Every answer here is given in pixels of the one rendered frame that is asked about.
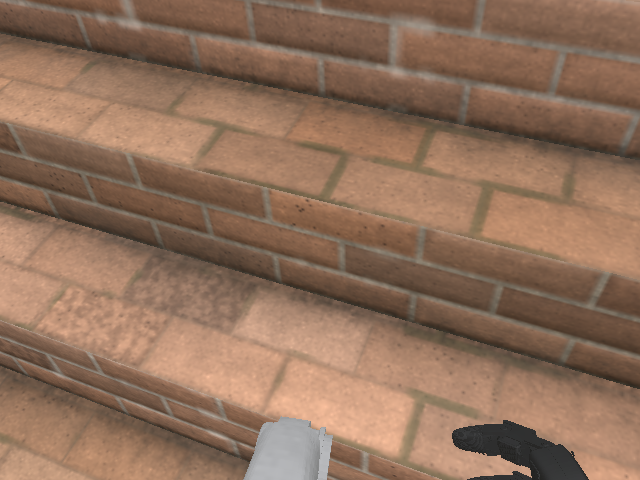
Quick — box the left robot thigh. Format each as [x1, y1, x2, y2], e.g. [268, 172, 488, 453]
[243, 416, 333, 480]

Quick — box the robot left shin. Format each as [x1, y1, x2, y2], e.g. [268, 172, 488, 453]
[255, 422, 273, 448]

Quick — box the robot right hand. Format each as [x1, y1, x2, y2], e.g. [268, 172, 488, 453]
[452, 420, 589, 480]

